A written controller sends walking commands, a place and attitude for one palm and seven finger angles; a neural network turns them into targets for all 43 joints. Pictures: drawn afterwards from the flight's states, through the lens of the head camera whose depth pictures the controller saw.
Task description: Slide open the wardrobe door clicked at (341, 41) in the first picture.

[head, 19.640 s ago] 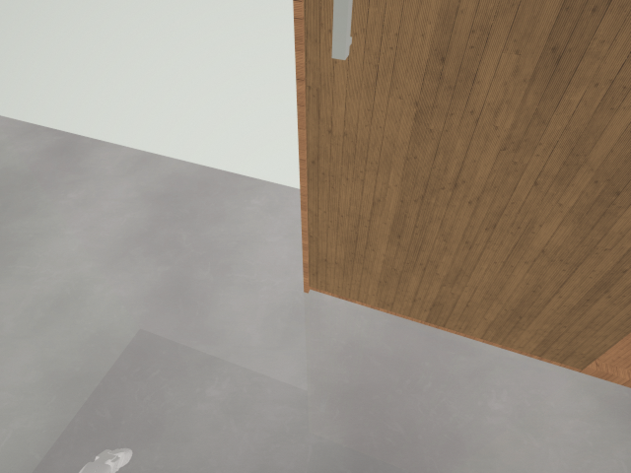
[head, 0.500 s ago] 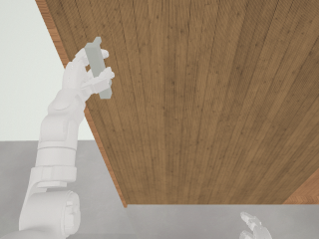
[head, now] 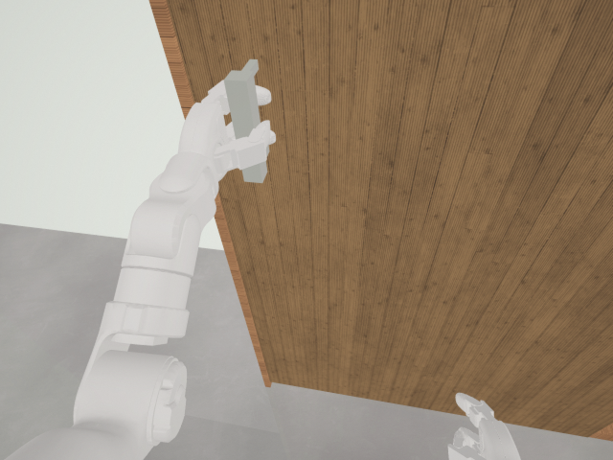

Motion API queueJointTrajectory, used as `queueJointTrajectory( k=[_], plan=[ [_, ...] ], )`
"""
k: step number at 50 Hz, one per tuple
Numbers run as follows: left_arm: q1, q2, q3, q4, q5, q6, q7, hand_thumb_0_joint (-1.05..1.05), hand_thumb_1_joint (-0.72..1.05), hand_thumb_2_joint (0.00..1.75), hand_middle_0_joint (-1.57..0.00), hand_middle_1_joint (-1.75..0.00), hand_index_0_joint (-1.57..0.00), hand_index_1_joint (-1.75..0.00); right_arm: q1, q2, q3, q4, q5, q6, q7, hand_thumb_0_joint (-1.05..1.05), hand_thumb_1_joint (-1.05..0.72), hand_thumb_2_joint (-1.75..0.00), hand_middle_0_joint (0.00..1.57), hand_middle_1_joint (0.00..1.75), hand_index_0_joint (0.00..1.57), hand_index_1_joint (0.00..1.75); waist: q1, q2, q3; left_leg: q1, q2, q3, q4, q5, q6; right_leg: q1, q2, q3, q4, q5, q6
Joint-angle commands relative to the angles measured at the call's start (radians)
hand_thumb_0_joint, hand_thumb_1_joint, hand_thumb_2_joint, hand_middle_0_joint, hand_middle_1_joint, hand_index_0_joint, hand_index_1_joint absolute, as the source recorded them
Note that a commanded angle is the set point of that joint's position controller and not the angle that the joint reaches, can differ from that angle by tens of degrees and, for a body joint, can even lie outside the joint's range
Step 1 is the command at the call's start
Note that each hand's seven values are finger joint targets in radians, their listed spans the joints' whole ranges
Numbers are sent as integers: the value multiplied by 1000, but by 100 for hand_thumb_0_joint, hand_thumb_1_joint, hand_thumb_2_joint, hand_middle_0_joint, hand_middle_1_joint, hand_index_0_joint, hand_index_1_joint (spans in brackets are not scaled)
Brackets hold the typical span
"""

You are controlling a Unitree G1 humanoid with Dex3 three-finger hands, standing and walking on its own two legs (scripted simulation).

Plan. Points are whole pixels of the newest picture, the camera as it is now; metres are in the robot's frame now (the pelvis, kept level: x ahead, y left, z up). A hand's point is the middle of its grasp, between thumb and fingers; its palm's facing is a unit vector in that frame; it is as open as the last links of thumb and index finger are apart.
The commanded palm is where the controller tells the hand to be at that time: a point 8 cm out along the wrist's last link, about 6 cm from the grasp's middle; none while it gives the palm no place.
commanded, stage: tug the door sideways, standing still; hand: left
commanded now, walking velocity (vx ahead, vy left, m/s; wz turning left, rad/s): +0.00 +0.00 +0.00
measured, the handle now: (253, 122) +0.47 +0.12 +0.23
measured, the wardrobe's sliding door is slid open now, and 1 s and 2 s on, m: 0.00 0.02 0.21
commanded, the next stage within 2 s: step sideways, sliding the door along in 0.28 s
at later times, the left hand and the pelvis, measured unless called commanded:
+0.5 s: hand (259, 148) +0.41 +0.10 +0.23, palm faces +0.00 -0.99 -0.11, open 6.4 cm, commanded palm +0.39 +0.13 +0.24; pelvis -0.04 +0.01 -0.01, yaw -2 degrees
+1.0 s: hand (279, 150) +0.42 +0.08 +0.22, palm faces +0.18 -0.98 -0.10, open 6.7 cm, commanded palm +0.39 +0.06 +0.23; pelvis -0.02 -0.09 -0.02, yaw +2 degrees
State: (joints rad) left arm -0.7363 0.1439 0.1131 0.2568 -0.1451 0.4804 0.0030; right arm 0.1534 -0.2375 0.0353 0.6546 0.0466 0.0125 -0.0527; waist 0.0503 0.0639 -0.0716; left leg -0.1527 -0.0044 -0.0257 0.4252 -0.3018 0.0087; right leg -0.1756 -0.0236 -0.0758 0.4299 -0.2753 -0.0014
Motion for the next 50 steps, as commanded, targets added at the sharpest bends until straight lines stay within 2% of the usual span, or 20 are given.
queueJointTrajectory(
  k=[1, 5, 19, 20, 21, 24, 26, 28, 32, 35, 36, 37, 38, 41, 43, 44, 45, 46, 47, 50],
  plan=[
    [-594, -57, -147, -172, -27, -115, -58, 0, 90, 90, -45, -140, -45, -140, -84, -84, -22, -123, -10, -56, -5, 0, -90, -90, 20, 30, 20, 30, -96, -88, -305, 194, 3, 8, 49, 637, 27, 50, 32, 9, 33, 588, -29],
    [-678, -88, -187, -165, -23, -126, -69, 0, 90, 90, -45, -140, -45, -140, -72, -82, -26, -115, -13, -57, 3, 0, -90, -90, 20, 30, 20, 30, -102, -44, -382, 248, 11, -9, 80, 757, 17, 32, 30, 6, 58, 619, -27],
    [-849, -126, -205, 35, -33, -220, -30, 0, 90, 90, -45, -140, -45, -140, -27, -90, -25, -63, -7, -111, 7, 0, -90, -90, 20, 30, 20, 30, -123, -20, -336, 203, 18, -45, 40, 488, -18, -66, 39, -1, 29, 351, -39],
    [-734, 369, 69, 83, 52, -384, 47, 0, 90, 90, -45, -140, -45, -140, -2, -147, -40, -61, -20, -104, -16, 0, -90, -90, 20, 30, 20, 30, -79, -30, -244, 31, 103, -72, 37, 377, 42, -64, -2, 31, 47, 172, 4],
    [-632, 209, -20, 172, 63, -445, 60, 0, 90, 90, -45, -140, -45, -140, 1, -119, -37, -47, -31, -93, -22, 0, -90, -90, 20, 30, 20, 30, -81, -65, -208, -11, 115, -88, 7, 244, 49, -50, -4, 22, 77, 114, 8],
    [-672, 120, -95, 88, 37, -533, 63, 0, 90, 90, -45, -140, -45, -140, -25, -116, -50, -74, -29, -99, -43, 0, -90, -90, 20, 30, 20, 30, -94, 37, -183, 38, 271, -305, -102, -67, 135, -198, 42, 13, 306, -73, -1],
    [-751, 121, -113, 31, 33, -563, 65, 0, 90, 90, -45, -140, -45, -140, -25, -99, -55, -79, -30, -96, -44, 0, -90, -90, 20, 30, 20, 30, -107, 86, -169, 185, 383, -444, -113, 98, 224, -387, 34, 76, 494, -219, -11],
    [-785, 166, -91, -29, 28, -585, 66, 0, 90, 90, -45, -140, -45, -140, -17, -103, -62, -77, -27, -89, -39, 0, -90, -90, 20, 30, 20, 30, -104, 59, -173, 272, 420, -425, -39, 353, 246, -448, -5, 122, 488, -246, -19],
    [-753, 100, -133, -79, 33, -608, 55, 0, 90, 90, -45, -140, -45, -140, -17, -105, -65, -94, -13, -89, -25, 0, -90, -90, 20, 30, 20, 30, -101, 159, -199, 202, 341, -136, 94, 539, 152, -217, 17, 38, 248, -123, -26],
    [-730, 62, -177, -165, 42, -625, 44, 0, 90, 90, -45, -140, -45, -140, -43, -98, -68, -127, 9, -99, -24, 0, -90, -90, 20, 30, 20, 30, -91, 59, -277, 15, 244, 13, 256, 441, 79, 130, 5, 22, 52, 137, -41],
    [-719, 79, -172, -199, 56, -626, 49, 0, 90, 90, -45, -140, -45, -140, -59, -82, -68, -136, 16, -97, -26, 0, -90, -90, 20, 30, 20, 30, -85, -127, -310, -129, 143, 101, 413, 259, 32, 255, -124, 163, -10, 289, -88],
    [-699, 95, -165, -217, 69, -625, 54, 0, 90, 90, -45, -140, -45, -140, -110, -62, -63, -154, 11, -99, -33, 0, -90, -90, 20, 30, 20, 30, -60, -302, -281, -326, 34, 71, 573, -176, -7, 321, -280, 394, -41, 511, -179],
    [-616, 67, -184, -158, 71, -608, 59, 0, 90, 90, -45, -140, -45, -140, -118, -66, -66, -131, 8, -105, -41, 0, -90, -90, 20, 30, 20, 30, -43, -275, -241, -388, -1, 11, 670, -333, -8, 305, -340, 428, -34, 580, -233],
    [-661, 4, -246, -309, 73, -612, 52, 0, 90, 90, -45, -140, -45, -140, -88, -58, -64, -108, -1, -108, -31, 0, -90, -90, 20, 30, 20, 30, -80, -208, -185, -275, 69, 29, 478, -250, -10, 231, -256, 243, 88, 754, -203],
    [-719, -29, -287, -360, 79, -642, 56, 0, 90, 90, -45, -140, -45, -140, -93, -48, -62, -98, -9, -106, -28, 0, -90, -90, 20, 30, 20, 30, -132, -139, -218, 11, 106, 72, 77, 101, -10, 57, -173, 82, 285, 692, -115],
    [-720, -45, -306, -379, 66, -656, 57, 0, 90, 90, -45, -140, -45, -140, -65, -78, -77, -108, -12, -99, -22, 0, -90, -90, 20, 30, 20, 30, -154, 21, -266, 274, 237, -61, -66, 462, 38, -173, -90, 6, 489, 405, -46],
    [-709, -68, -322, -407, 55, -666, 47, 0, 90, 90, -45, -140, -45, -140, -64, -115, -102, -134, -18, -91, 1, 0, -90, -90, 20, 30, 20, 30, -114, 241, -328, 522, 507, -388, 24, 945, 144, -488, 4, 52, 700, -207, 0],
    [-715, -63, -313, -395, 51, -668, 41, 0, 90, 90, -45, -140, -45, -140, -71, -113, -104, -134, -2, -91, 37, 0, -90, -90, 20, 30, 20, 30, -99, 153, -389, 559, 587, -422, 85, 990, 220, -503, -25, 183, 856, -263, -24],
    [-745, -35, -271, -371, 57, -663, 32, 0, 90, 90, -45, -140, -45, -140, -111, -145, -131, -145, 3, -83, 58, 0, -90, -90, 20, 30, 20, 30, -86, 42, -348, 506, 614, -327, 93, 867, 230, -532, -64, 227, 877, -233, -33],
    [-729, -31, -288, -445, 71, -663, 22, 0, 90, 90, -45, -140, -45, -140, -106, -121, -127, -149, 2, -80, 67, 0, -90, -90, 20, 30, 20, 30, -109, 25, -256, 462, 500, -169, 102, 837, 176, -562, -63, 132, 751, -204, 4]
  ],
)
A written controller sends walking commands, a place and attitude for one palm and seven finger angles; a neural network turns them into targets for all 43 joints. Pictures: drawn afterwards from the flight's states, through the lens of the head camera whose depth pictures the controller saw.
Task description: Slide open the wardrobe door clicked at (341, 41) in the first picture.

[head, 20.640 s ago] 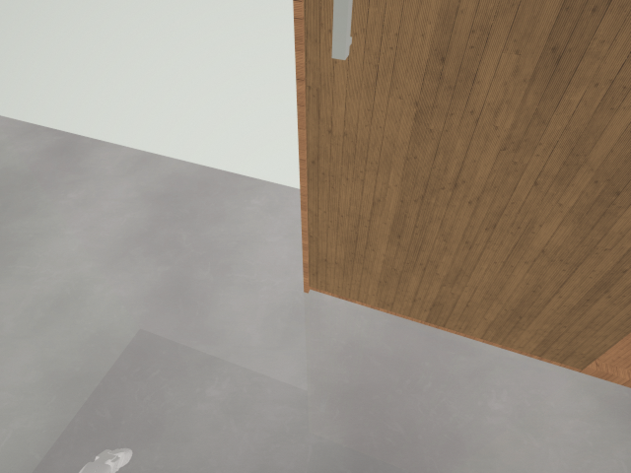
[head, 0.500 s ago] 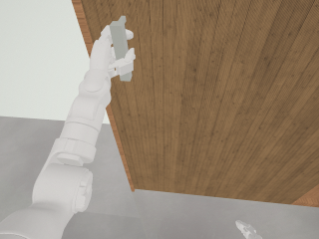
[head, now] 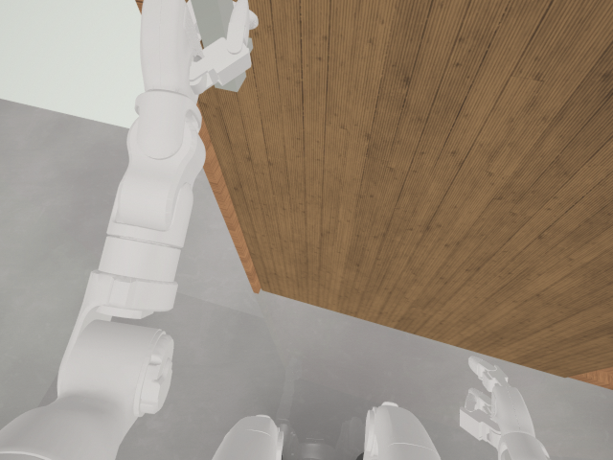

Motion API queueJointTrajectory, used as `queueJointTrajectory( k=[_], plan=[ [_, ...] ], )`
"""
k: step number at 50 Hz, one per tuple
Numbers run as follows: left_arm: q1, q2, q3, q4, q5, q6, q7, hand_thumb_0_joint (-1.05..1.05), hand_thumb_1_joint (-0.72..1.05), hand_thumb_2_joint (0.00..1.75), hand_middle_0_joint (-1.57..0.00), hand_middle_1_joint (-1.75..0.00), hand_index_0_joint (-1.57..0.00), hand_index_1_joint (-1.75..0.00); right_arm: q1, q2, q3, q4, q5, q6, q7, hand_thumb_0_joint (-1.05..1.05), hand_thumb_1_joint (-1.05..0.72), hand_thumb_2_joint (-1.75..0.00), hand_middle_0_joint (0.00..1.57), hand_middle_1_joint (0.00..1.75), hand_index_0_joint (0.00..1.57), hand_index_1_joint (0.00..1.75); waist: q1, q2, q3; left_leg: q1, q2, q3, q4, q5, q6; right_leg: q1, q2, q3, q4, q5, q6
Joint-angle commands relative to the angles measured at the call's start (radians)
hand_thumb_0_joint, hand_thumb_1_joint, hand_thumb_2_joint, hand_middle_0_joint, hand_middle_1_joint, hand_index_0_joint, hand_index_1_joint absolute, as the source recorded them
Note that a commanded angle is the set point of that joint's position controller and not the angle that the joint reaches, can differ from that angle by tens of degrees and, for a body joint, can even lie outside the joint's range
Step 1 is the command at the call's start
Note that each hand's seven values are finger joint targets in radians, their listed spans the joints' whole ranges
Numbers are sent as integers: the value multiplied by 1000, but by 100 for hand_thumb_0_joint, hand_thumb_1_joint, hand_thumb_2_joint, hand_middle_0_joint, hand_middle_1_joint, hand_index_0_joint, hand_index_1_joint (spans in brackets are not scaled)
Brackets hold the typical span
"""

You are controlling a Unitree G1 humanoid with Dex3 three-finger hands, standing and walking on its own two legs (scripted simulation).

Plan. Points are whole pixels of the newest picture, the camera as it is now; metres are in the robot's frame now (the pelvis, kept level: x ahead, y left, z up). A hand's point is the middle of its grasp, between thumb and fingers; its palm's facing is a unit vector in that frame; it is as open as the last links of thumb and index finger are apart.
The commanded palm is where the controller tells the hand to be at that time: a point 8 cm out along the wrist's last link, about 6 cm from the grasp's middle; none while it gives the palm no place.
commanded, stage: step sideways, sliding the door along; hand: left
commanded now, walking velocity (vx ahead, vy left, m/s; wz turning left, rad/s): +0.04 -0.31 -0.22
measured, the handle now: (226, 4) +0.49 +0.16 +0.25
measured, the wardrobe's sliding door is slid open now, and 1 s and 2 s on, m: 0.02 0.21 0.50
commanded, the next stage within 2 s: none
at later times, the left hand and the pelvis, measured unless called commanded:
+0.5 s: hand (315, 58) +0.44 +0.07 +0.23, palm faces +0.36 -0.93 -0.10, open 7.4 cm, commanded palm +0.40 +0.05 +0.22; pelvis +0.06 -0.13 +0.00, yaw +3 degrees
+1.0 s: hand (453, 85) +0.43 -0.05 +0.23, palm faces +0.40 -0.91 -0.11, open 7.3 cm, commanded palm +0.38 -0.08 +0.23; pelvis +0.05 -0.26 +0.00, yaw -4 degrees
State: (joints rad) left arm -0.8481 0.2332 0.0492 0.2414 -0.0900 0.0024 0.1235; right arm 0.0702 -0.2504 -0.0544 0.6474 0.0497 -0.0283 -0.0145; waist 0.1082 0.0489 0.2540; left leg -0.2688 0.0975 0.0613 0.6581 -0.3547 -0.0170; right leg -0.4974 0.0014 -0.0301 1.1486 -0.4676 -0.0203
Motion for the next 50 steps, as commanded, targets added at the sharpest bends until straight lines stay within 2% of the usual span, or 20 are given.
queueJointTrajectory(
  k=[1, 10, 13, 14, 15, 16, 20, 22, 23, 24, 25, 27, 31, 39, 44, 45, 46, 47, 48, 50],
  plan=[
    [-573, -122, -220, -421, 17, -175, -102, 0, 90, 90, -45, -140, -45, -140, -10, -111, -41, -150, 1, -35, 30, 0, -90, -90, 20, 30, 20, 30, -164, 54, -573, 573, 368, -204, -130, 899, 178, -219, -76, 55, -21, 29, 30],
    [-325, -37, -167, -528, 23, -159, -107, 0, 90, 90, -45, -140, -45, -140, -21, -71, -13, -233, 6, -94, 31, 0, -90, -90, 20, 30, 20, 30, -155, 355, -532, 503, 253, 55, -60, 1074, 38, 70, 26, -116, -451, 208, 59],
    [-217, 44, -105, -576, 30, -168, -96, 0, 90, 90, -45, -140, -45, -140, -44, -45, 8, -240, 34, -102, 25, 0, -90, -90, 20, 30, 20, 30, -121, 120, -555, 262, 155, 75, 177, 691, 72, 411, -32, -68, -685, 729, 40],
    [-174, 114, -64, -593, 39, -170, -89, 0, 90, 90, -45, -140, -45, -140, -66, -9, 17, -247, 35, -102, 14, 0, -90, -90, 20, 30, 20, 30, -107, -156, -572, 43, 38, 82, 344, 121, 53, 567, -197, 91, -673, 1233, -20],
    [-97, 165, -12, -596, 42, -151, -82, 0, 90, 90, -45, -140, -45, -140, -109, -8, 21, -248, 14, -111, -4, 0, -90, -90, 20, 30, 20, 30, -82, -290, -551, -108, -66, 15, 471, -367, -30, 535, -322, 253, -661, 1558, -82],
    [-73, 172, -4, -668, 46, -147, -72, 0, 90, 90, -45, -140, -45, -140, -102, 17, 43, -234, 3, -125, -8, 0, -90, -90, 20, 30, 20, 30, -62, -265, -515, -104, -60, -42, 504, -394, -30, 455, -344, 239, -660, 1549, -80],
    [-35, 108, -2, -846, 23, -199, -39, 0, 90, 90, -45, -140, -45, -140, -64, -13, 40, -183, 14, -113, -5, 0, -90, -90, 20, 30, 20, 30, -117, -336, -618, -131, -21, -51, 178, -277, -33, 673, -300, 177, -550, 1507, -133],
    [-31, 91, -23, -872, 32, -231, -32, 0, 90, 90, -45, -140, -45, -140, -65, -30, 28, -178, 5, -89, -10, 0, -90, -90, 20, 30, 20, 30, -145, -255, -657, 110, 14, 1, -94, 92, -37, 515, -237, 92, -475, 1290, -86],
    [-38, 87, -45, -894, 25, -242, -34, 0, 90, 90, -45, -140, -45, -140, -68, -53, 14, -184, 1, -79, -14, 0, -90, -90, 20, 30, 20, 30, -166, -139, -661, 340, 116, -44, -202, 466, -10, 305, -191, 42, -384, 970, -33],
    [-54, 34, -88, -900, 20, -246, -47, 0, 90, 90, -45, -140, -45, -140, -81, -84, -11, -215, -7, -77, 0, 0, -90, -90, 20, 30, 20, 30, -135, 108, -676, 575, 391, -316, -221, 1126, 119, -11, -70, 3, -220, 259, 40],
    [-76, 7, -103, -885, 43, -253, -59, 0, 90, 90, -45, -140, -45, -140, -52, -91, -23, -236, -9, -80, 31, 0, -90, -90, 20, 30, 20, 30, -107, 153, -725, 616, 507, -351, -142, 1408, 211, -72, -52, 84, -57, -152, 38],
    [-188, -28, -134, -885, 65, -246, -73, 0, 90, 90, -45, -140, -45, -140, -69, -88, -22, -236, -12, -109, 61, 0, -90, -90, 20, 30, 20, 30, -124, 114, -655, 523, 446, -142, -138, 1137, 179, -89, -35, 102, 43, -89, 35],
    [-74, -60, -157, -794, 76, -199, -69, 0, 90, 90, -45, -140, -45, -140, -17, -99, -32, -231, -11, -123, 73, 0, -90, -90, 20, 30, 20, 30, -127, 223, -538, 567, 348, -13, -153, 1158, 96, -129, -24, -11, -64, 44, 55],
    [9, -31, -133, -765, 65, -208, -81, 0, 90, 90, -45, -140, -45, -140, -8, -60, -8, -243, -26, -162, 63, 0, -90, -90, 20, 30, 20, 30, -130, 354, -529, 603, 309, 91, -152, 1181, 71, 19, 26, -82, -369, 137, 67],
    [42, 42, -68, -758, 55, -226, -65, 0, 90, 90, -45, -140, -45, -140, -46, -49, 13, -245, -4, -172, 60, 0, -90, -90, 20, 30, 20, 30, -117, 259, -546, 439, 283, 90, -13, 878, 41, 283, 15, -75, -683, 393, 57],
    [42, 82, -43, -771, 59, -229, -61, 0, 90, 90, -45, -140, -45, -140, -57, -37, 20, -249, 5, -168, 55, 0, -90, -90, 20, 30, 20, 30, -102, 127, -556, 340, 215, 99, 81, 635, 24, 381, -28, -40, -739, 654, 49],
    [40, 140, -22, -786, 66, -233, -56, 0, 90, 90, -45, -140, -45, -140, -69, -3, 32, -256, 12, -158, 43, 0, -90, -90, 20, 30, 20, 30, -100, -157, -557, 133, 82, 116, 234, 68, 13, 490, -188, 103, -765, 1159, 1],
    [111, 206, 40, -774, 67, -211, -41, 0, 90, 90, -45, -140, -45, -140, -113, -1, 35, -258, 0, -155, 22, 0, -90, -90, 20, 30, 20, 30, -66, -304, -543, -64, -49, 48, 394, -371, 15, 494, -311, 276, -725, 1511, -73],
    [215, 201, 67, -754, 56, -189, -27, 0, 90, 90, -45, -140, -45, -140, -82, -7, 43, -227, -5, -156, 16, 0, -90, -90, 20, 30, 20, 30, -53, -234, -531, -103, -69, -34, 469, -395, 15, 476, -344, 298, -717, 1586, -86],
    [139, 144, 21, -941, 39, -224, -26, 0, 90, 90, -45, -140, -45, -140, -82, 0, 39, -213, 3, -149, 11, 0, -90, -90, 20, 30, 20, 30, -80, -320, -601, -198, -42, -109, 478, -361, -32, 668, -322, 283, -632, 1544, -124]
  ],
)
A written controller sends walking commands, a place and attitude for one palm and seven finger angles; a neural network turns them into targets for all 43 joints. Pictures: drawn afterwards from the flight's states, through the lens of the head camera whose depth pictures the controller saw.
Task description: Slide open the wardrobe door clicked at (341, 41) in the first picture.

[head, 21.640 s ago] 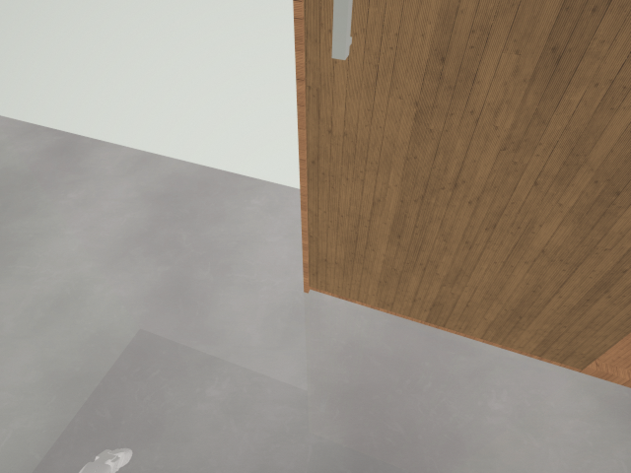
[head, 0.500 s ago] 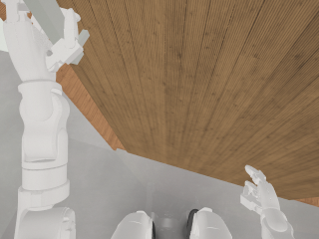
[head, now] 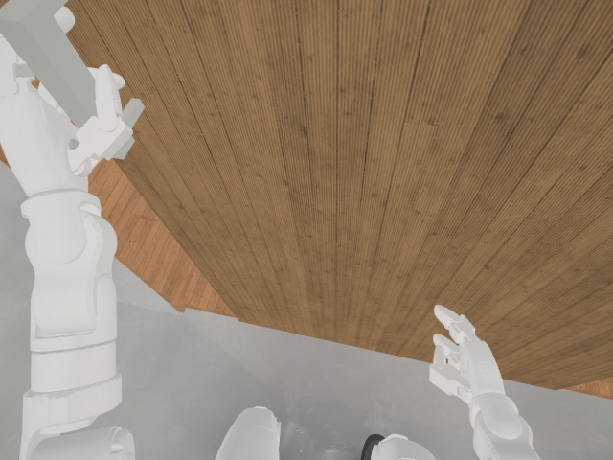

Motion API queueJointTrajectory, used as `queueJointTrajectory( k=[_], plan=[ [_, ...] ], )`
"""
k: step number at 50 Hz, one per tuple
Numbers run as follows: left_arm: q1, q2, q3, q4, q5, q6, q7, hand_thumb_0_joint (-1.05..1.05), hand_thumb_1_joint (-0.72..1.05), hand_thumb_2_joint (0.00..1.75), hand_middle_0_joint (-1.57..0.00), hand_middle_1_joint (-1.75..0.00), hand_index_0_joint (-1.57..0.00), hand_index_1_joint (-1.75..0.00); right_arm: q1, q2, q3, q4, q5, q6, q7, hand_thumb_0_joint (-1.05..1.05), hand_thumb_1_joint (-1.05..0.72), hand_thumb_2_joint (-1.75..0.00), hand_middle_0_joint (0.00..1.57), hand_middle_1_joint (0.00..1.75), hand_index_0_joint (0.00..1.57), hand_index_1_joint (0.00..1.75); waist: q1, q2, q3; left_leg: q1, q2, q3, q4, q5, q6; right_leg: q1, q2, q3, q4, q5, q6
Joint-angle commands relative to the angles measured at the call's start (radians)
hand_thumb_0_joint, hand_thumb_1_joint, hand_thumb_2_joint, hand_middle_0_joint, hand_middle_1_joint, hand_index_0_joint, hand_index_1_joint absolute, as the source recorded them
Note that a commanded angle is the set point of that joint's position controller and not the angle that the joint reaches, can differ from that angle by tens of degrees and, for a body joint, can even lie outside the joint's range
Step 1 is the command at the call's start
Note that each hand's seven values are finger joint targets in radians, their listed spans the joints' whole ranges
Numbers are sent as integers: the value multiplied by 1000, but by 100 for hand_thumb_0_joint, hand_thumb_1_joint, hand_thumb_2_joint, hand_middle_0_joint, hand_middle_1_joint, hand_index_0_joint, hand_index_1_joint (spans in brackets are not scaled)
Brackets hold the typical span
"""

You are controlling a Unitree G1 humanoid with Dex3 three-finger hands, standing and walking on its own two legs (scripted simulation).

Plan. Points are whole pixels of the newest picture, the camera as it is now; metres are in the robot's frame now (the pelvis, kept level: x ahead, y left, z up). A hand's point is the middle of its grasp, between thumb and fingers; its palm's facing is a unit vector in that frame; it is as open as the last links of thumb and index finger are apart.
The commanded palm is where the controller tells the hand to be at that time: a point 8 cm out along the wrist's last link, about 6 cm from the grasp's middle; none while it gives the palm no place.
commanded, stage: step sideways, sliding the door along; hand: left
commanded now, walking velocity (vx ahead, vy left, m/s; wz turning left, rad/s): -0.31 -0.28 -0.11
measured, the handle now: (90, 74) +0.39 +0.26 +0.25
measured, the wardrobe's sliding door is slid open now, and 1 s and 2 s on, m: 0.21 0.50 0.59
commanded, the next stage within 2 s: stop walking and hold the door there in 1.66 s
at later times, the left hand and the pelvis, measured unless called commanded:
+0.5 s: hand (278, 148) +0.34 +0.08 +0.23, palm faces +0.09 -1.00 +0.01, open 7.1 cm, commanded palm +0.31 +0.08 +0.21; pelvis -0.05 -0.06 +0.02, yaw -5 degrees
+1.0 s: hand (436, 171) +0.33 -0.04 +0.23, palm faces +0.09 -1.00 -0.01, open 7.2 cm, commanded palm +0.31 -0.04 +0.22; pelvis -0.08 -0.17 +0.01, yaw -4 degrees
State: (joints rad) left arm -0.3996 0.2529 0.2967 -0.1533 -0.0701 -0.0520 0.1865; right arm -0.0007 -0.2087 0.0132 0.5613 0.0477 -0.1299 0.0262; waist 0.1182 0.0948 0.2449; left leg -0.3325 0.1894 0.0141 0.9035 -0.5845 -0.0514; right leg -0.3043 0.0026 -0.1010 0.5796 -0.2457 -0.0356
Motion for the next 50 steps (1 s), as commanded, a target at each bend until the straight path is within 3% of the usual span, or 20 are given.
queueJointTrajectory(
  k=[1, 6, 7, 8, 9, 10, 13, 17, 27, 30, 32, 33, 35, 41, 42, 43, 44, 46, 47, 50],
  plan=[
    [-293, 103, -216, -541, 19, -187, -74, 0, 90, 90, -45, -140, -45, -140, -11, -34, -20, -103, 2, -43, -33, 0, -90, -90, 20, 30, 20, 30, -98, -352, -605, -152, -131, -52, 164, -103, -1, 529, -310, 313, -48, 1312, -134],
    [-333, 36, -313, -563, 28, -222, -72, 0, 90, 90, -45, -140, -45, -140, 6, -67, -46, -107, -5, 22, -40, 0, -90, -90, 20, 30, 20, 30, -151, -191, -653, 258, -98, 64, -414, 453, -5, 263, -204, 169, 48, 892, -74],
    [-367, 19, -348, -557, 18, -220, -83, 0, 90, 90, -45, -140, -45, -140, 19, -88, -65, -118, -7, 29, -40, 0, -90, -90, 20, 30, 20, 30, -167, -111, -656, 483, 35, -41, -472, 816, 50, 21, -149, 140, 134, 522, -18],
    [-362, 0, -376, -588, 6, -214, -98, 0, 90, 90, -45, -140, -45, -140, 1, -142, -89, -166, -3, 26, -30, 0, -90, -90, 20, 30, 20, 30, -139, 190, -655, 640, 344, -345, -490, 1333, 182, -264, -39, 103, 340, -187, 56],
    [-378, -63, -411, -497, 41, -205, -113, 0, 90, 90, -45, -140, -45, -140, 16, -127, -85, -164, -17, 20, -1, 0, -90, -90, 20, 30, 20, 30, -120, 118, -670, 609, 415, -370, -440, 1406, 260, -275, -23, 204, 524, -351, 39],
    [-410, -66, -403, -430, 43, -182, -119, 0, 90, 90, -45, -140, -45, -140, 6, -156, -105, -155, -7, 17, 17, 0, -90, -90, 20, 30, 20, 30, -129, 75, -621, 569, 379, -228, -423, 1297, 255, -308, -14, 210, 596, -293, 30],
    [-582, -121, -477, -491, 44, -168, -132, 0, 90, 90, -45, -140, -45, -140, 14, -136, -94, -149, -15, -9, 25, 0, -90, -90, 20, 30, 20, 30, -147, 150, -556, 557, 299, -117, -413, 1296, 181, -363, -42, 154, 616, -237, 55],
    [-495, -138, -475, -351, 48, -116, -148, 0, 90, 90, -45, -140, -45, -140, 54, -142, -103, -131, -20, 11, 27, 0, -90, -90, 20, 30, 20, 30, -144, 156, -542, 500, 212, 23, -443, 1196, 126, -284, -16, 57, 554, -98, 77],
    [-528, -65, -399, -207, 13, -113, -131, 0, 90, 90, -45, -140, -45, -140, 48, -115, -68, -120, -13, 5, -5, 0, -90, -90, 20, 30, 20, 30, -155, 296, -537, 455, 232, 57, -413, 1091, 115, -5, 26, -17, 62, -113, 76],
    [-537, -40, -394, -204, 22, -114, -121, 0, 90, 90, -45, -140, -45, -140, 36, -99, -55, -119, 13, 7, -9, 0, -90, -90, 20, 30, 20, 30, -130, 94, -569, 324, 122, 70, -247, 745, 66, 205, -43, 22, -217, 217, 57],
    [-524, 49, -361, -202, 38, -106, -102, 0, 90, 90, -45, -140, -45, -140, -20, -45, -38, -136, 18, 10, -37, 0, -90, -90, 20, 30, 20, 30, -100, -370, -565, -68, -110, 72, 104, -91, 29, 335, -341, 297, -177, 894, -84],
    [-489, 39, -359, -168, 44, -86, -83, 0, 90, 90, -45, -140, -45, -140, -32, -54, -31, -109, -1, 12, -48, 0, -90, -90, 20, 30, 20, 30, -82, -284, -552, -108, -142, -1, 191, -114, 44, 311, -381, 279, -160, 980, -120],
    [-539, 2, -380, -301, 14, -109, -84, 0, 90, 90, -45, -140, -45, -140, -12, -72, -46, -97, 7, 15, -67, 0, -90, -90, 20, 30, 20, 30, -100, -420, -568, -213, -130, 5, 261, -99, 20, 478, -334, 278, -60, 1118, -140],
    [-554, 34, -313, -256, 27, -140, -65, 0, 90, 90, -45, -140, -45, -140, 19, -81, -50, -73, -26, 87, -88, 0, -90, -90, 20, 30, 20, 30, -123, -267, -615, 133, -121, 170, -409, 376, 7, 340, -212, 96, 91, 884, -82],
    [-585, 22, -336, -261, 18, -146, -75, 0, 90, 90, -45, -140, -45, -140, 48, -95, -64, -72, -26, 89, -91, 0, -90, -90, 20, 30, 20, 30, -156, -195, -652, 389, -36, 93, -499, 628, 44, 130, -194, 79, 202, 697, -33],
    [-559, 4, -352, -254, 0, -146, -88, 0, 90, 90, -45, -140, -45, -140, 56, -154, -88, -89, -25, 86, -85, 0, -90, -90, 20, 30, 20, 30, -152, 81, -664, 630, 254, -231, -497, 1142, 165, -196, -82, 52, 372, 99, 48],
    [-599, -44, -375, -237, 5, -151, -103, 0, 90, 90, -45, -140, -45, -140, 46, -136, -82, -91, -20, 78, -59, 0, -90, -90, 20, 30, 20, 30, -130, 157, -711, 711, 438, -393, -436, 1476, 267, -299, -40, 147, 547, -357, 49],
    [-701, 15, -308, -194, 23, -151, -111, 0, 90, 90, -45, -140, -45, -140, 6, -141, -86, -86, -13, 69, -25, 0, -90, -90, 20, 30, 20, 30, -131, 50, -603, 606, 407, -216, -443, 1245, 253, -371, -65, 179, 625, -279, 42],
    [-751, 20, -320, -238, 18, -151, -114, 0, 90, 90, -45, -140, -45, -140, 11, -134, -78, -77, -16, 59, -23, 0, -90, -90, 20, 30, 20, 30, -140, 156, -613, 611, 374, -171, -423, 1204, 232, -394, -91, 176, 604, -253, 48],
    [-709, -42, -370, -123, 23, -119, -134, 0, 90, 90, -45, -140, -45, -140, 38, -151, -91, -58, -14, 59, -9, 0, -90, -90, 20, 30, 20, 30, -141, 156, -537, 454, 280, -21, -466, 1051, 168, -316, -82, 108, 539, -87, 67]
  ],
)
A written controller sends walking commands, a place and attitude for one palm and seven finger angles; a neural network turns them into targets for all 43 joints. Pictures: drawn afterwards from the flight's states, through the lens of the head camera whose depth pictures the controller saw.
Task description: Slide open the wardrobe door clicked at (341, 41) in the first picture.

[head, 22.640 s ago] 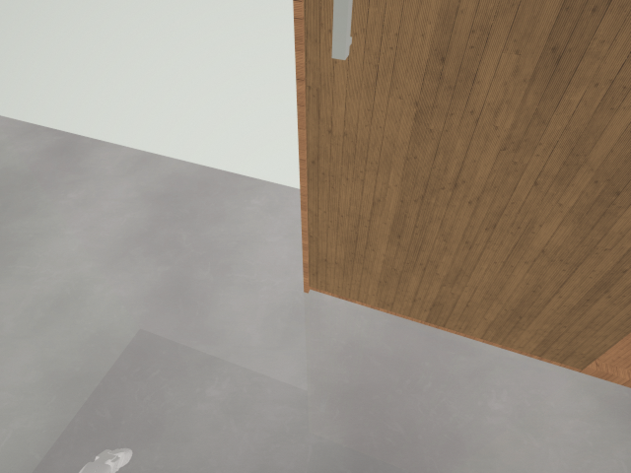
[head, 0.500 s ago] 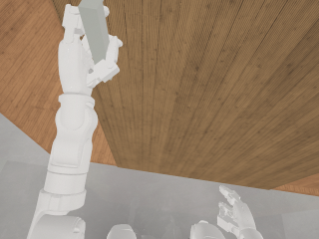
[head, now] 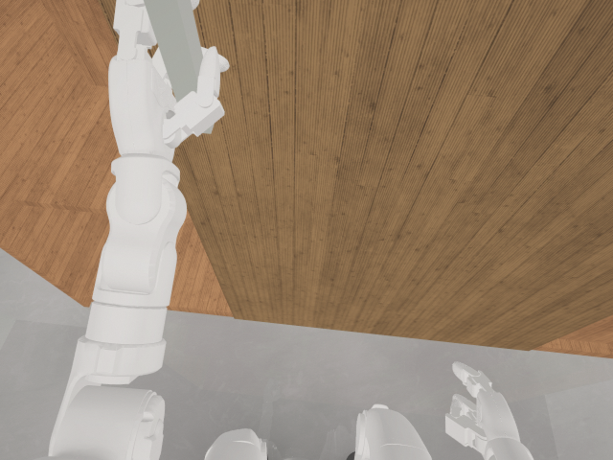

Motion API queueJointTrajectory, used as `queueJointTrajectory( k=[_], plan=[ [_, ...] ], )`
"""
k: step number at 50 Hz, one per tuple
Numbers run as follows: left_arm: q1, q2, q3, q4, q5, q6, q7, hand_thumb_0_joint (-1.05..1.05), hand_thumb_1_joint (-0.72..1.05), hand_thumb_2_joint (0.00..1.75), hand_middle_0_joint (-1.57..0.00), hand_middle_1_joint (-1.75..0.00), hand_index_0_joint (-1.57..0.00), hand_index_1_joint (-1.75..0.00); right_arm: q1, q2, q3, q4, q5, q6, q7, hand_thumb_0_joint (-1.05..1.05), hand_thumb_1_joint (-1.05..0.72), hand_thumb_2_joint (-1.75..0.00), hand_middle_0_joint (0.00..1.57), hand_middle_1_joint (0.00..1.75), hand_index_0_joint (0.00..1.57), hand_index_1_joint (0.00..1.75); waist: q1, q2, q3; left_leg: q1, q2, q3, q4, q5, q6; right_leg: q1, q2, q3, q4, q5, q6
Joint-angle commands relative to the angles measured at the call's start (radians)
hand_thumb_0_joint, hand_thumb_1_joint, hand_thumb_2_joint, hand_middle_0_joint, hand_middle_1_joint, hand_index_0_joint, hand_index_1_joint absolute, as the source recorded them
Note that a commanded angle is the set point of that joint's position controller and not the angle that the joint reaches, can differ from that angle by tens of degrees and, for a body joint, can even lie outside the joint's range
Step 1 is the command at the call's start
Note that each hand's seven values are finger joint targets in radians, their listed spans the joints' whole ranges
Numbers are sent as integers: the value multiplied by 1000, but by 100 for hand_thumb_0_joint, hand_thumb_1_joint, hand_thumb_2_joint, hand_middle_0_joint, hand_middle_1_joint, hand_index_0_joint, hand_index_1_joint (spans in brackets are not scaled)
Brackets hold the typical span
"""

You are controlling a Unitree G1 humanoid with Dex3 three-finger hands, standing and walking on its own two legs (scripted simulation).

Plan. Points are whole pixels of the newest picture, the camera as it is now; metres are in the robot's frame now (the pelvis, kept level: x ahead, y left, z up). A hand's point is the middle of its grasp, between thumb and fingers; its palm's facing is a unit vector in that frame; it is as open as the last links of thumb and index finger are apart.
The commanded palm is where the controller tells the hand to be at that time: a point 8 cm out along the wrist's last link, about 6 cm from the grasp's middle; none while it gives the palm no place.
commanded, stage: step sideways, sliding the door along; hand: left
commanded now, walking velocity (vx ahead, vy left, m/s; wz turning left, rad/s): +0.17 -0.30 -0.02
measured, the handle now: (192, 49) +0.44 +0.18 +0.24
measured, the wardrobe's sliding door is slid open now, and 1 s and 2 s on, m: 0.50 0.59 0.59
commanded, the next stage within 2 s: stop walking and hold the door there in 0.66 s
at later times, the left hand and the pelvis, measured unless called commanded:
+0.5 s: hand (313, 105) +0.40 +0.06 +0.22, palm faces +0.30 -0.95 -0.06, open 7.0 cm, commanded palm +0.37 +0.03 +0.22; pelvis +0.01 -0.13 -0.01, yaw +5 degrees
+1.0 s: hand (310, 103) +0.41 +0.06 +0.22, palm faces +0.56 -0.77 -0.31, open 6.9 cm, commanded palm +0.36 +0.10 +0.19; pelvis +0.05 -0.25 -0.01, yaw -1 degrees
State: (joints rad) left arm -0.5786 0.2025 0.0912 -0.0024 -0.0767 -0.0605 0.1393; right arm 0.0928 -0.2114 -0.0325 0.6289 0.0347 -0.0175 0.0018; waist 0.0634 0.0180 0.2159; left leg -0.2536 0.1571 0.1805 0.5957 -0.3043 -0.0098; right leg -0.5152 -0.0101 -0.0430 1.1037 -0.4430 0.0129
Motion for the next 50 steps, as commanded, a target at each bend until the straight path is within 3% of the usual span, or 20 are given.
queueJointTrajectory(
  k=[1, 10, 12, 14, 16, 18, 21, 22, 23, 25, 28, 31, 38, 39, 42, 43, 45, 46, 48, 50],
  plan=[
    [-523, 6, -167, -263, 30, -103, -94, 0, 90, 90, -45, -140, -45, -140, -45, -153, -51, -129, 0, -54, 14, 0, -90, -90, 20, 30, 20, 30, -89, 230, -505, 338, 291, -141, -173, 715, 114, -64, -61, 19, -9, 147, 26],
    [-548, -69, -247, -213, 0, -99, -100, 0, 90, 90, -45, -140, -45, -140, -37, -129, -26, -163, 24, -92, -4, 0, -90, -90, 20, 30, 20, 30, -90, 325, -524, 284, 238, -63, -64, 612, 67, 254, 13, -115, -458, 139, 34],
    [-547, -17, -217, -217, 12, -103, -87, 0, 90, 90, -45, -140, -45, -140, -40, -110, -18, -158, 40, -98, -5, 0, -90, -90, 20, 30, 20, 30, -70, 186, -562, 230, 141, -56, 92, 436, 22, 389, -34, -85, -669, 391, 21],
    [-499, 96, -156, -211, 33, -90, -59, 0, 90, 90, -45, -140, -45, -140, -73, -57, -1, -161, 42, -95, -28, 0, -90, -90, 20, 30, 20, 30, -57, -233, -549, -151, -48, -47, 365, -277, 3, 579, -308, 179, -648, 1127, -107],
    [-473, 143, -106, -300, 28, -92, -42, 0, 90, 90, -45, -140, -45, -140, -69, -55, 1, -139, 29, -100, -46, 0, -90, -90, 20, 30, 20, 30, -25, -226, -549, -273, -89, -111, 551, -426, -25, 629, -364, 191, -581, 1388, -162],
    [-464, 91, -126, -359, 11, -98, -23, 0, 90, 90, -45, -140, -45, -140, -80, -77, -6, -113, 29, -100, -62, 0, -90, -90, 20, 30, 20, 30, -52, -378, -553, -315, -66, -126, 414, -392, -15, 739, -333, 148, -509, 1378, -186],
    [-485, -3, -207, -408, 11, -124, -38, 0, 90, 90, -45, -140, -45, -140, -64, -85, -10, -119, 19, -63, -61, 0, -90, -90, 20, 30, 20, 30, -111, -227, -574, 88, -42, -32, -156, 179, -24, 511, -186, -34, -330, 1088, -78],
    [-514, -29, -244, -436, -2, -140, -53, 0, 90, 90, -45, -140, -45, -140, -47, -117, -37, -131, 11, -57, -58, 0, -90, -90, 20, 30, 20, 30, -138, -63, -610, 427, 130, -199, -167, 716, 50, 181, -120, -52, -173, 678, -9],
    [-501, -68, -280, -446, -3, -145, -65, 0, 90, 90, -45, -140, -45, -140, -51, -169, -61, -159, 10, -51, -36, 0, -90, -90, 20, 30, 20, 30, -102, 236, -655, 640, 412, -484, -107, 1280, 165, -99, -50, 4, -7, -87, 19],
    [-594, -84, -263, -351, 26, -137, -91, 0, 90, 90, -45, -140, -45, -140, -91, -193, -78, -172, 22, -59, 29, 0, -90, -90, 20, 30, 20, 30, -93, 65, -651, 523, 450, -400, -94, 986, 206, -120, -64, 122, 190, -107, -4],
    [-656, -74, -280, -408, 37, -127, -98, 0, 90, 90, -45, -140, -45, -140, -85, -163, -69, -154, 9, -67, 39, 0, -90, -90, 20, 30, 20, 30, -94, 237, -551, 452, 335, -216, -114, 863, 126, -167, -86, 67, 166, -7, 10],
    [-568, -83, -272, -330, 38, -86, -116, 0, 90, 90, -45, -140, -45, -140, -55, -154, -64, -163, 6, -63, 41, 0, -90, -90, 20, 30, 20, 30, -91, 250, -514, 372, 257, -78, -146, 798, 75, -97, -49, -8, 84, 132, 33],
    [-500, 0, -201, -321, 19, -81, -120, 0, 90, 90, -45, -140, -45, -140, -28, -133, -48, -194, 7, -96, 29, 0, -90, -90, 20, 30, 20, 30, -98, 389, -537, 467, 243, -38, -133, 933, 76, 22, 14, -96, -205, 114, 51],
    [-235, 528, 349, 59, 48, -74, -59, 0, 90, 90, -45, -140, -45, -140, 31, -171, -58, -116, 3, -68, 1, 0, -90, -90, 20, 30, 20, 30, -77, 382, -554, 475, 250, -21, -137, 978, 76, 22, 35, -109, -240, 90, 60],
    [-294, 374, 182, -80, 28, -93, -78, 0, 90, 90, -45, -140, -45, -140, -19, -144, -27, -171, 18, -84, 3, 0, -90, -90, 20, 30, 20, 30, -57, 385, -536, 392, 212, 2, 29, 764, 26, 205, 36, -108, -585, 224, 33],
    [-257, 436, 237, -38, 38, -99, -74, 0, 90, 90, -45, -140, -45, -140, 4, -148, -25, -154, 24, -90, -2, 0, -90, -90, 20, 30, 20, 30, -49, 310, -542, 338, 145, 21, 124, 633, 5, 291, 23, -96, -707, 413, 26],
    [-130, 657, 417, 77, 58, -94, -50, 0, 90, 90, -45, -140, -45, -140, -26, -90, -2, -177, 26, -74, -24, 0, -90, -90, 20, 30, 20, 30, -27, -329, -574, -214, -106, -42, 545, -386, -32, 652, -339, 333, -637, 1347, -116],
    [-87, 679, 478, 110, 46, -57, -37, 0, 90, 90, -45, -140, -45, -140, -22, -105, 1, -159, 15, -75, -45, 0, -90, -90, 20, 30, 20, 30, -32, -309, -559, -250, -101, -186, 623, -385, -28, 591, -399, 320, -638, 1387, -99],
    [-53, 719, 531, 146, 31, -58, -22, 0, 90, 90, -45, -140, -45, -140, -22, -148, 7, -102, 26, -75, -48, 0, -90, -90, 20, 30, 20, 30, -52, -310, -509, -332, -96, -212, 684, -286, -52, 602, -391, 357, -642, 1209, -157],
    [-20, 711, 588, 177, 30, -86, 3, 0, 90, 90, -45, -140, -45, -140, -40, -154, 11, -99, 21, -75, -62, 0, -90, -90, 20, 30, 20, 30, -46, -309, -533, -332, -113, -216, 680, -205, -57, 641, -319, 207, -579, 1264, -131]
  ],
)
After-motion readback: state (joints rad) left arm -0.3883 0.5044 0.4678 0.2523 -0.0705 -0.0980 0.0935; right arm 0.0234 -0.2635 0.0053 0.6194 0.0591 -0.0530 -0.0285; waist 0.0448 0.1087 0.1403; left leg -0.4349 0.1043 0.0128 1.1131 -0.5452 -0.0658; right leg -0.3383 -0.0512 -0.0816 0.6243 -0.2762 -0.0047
